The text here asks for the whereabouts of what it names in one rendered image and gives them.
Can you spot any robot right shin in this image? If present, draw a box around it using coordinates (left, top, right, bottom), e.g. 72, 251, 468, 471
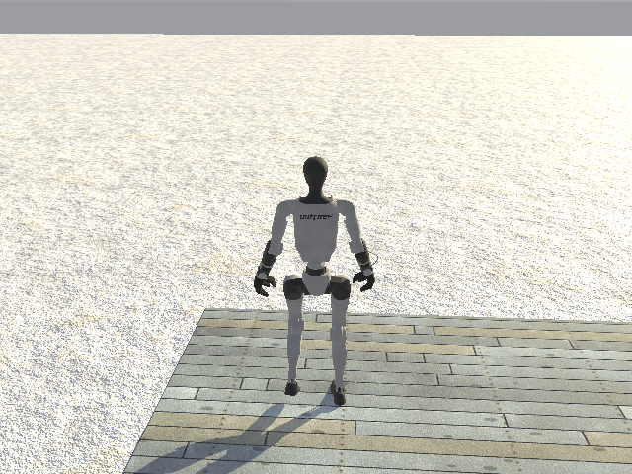
332, 327, 347, 392

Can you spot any left robot forearm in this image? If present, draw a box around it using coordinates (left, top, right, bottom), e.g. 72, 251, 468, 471
256, 240, 277, 279

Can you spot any right robot forearm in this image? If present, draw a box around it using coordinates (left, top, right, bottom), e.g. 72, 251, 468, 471
355, 238, 373, 276

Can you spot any right robot upper arm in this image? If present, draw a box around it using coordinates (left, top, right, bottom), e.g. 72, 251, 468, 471
336, 199, 365, 254

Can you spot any left robot upper arm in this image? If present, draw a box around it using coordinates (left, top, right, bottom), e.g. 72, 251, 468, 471
268, 199, 295, 256

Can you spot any humanoid robot head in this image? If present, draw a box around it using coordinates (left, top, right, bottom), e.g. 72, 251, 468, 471
299, 156, 333, 204

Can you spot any robot left hand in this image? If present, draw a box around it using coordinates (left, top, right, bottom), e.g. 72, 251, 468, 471
254, 276, 277, 297

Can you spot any robot right hand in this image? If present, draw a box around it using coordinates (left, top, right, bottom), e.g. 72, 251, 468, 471
353, 272, 375, 292

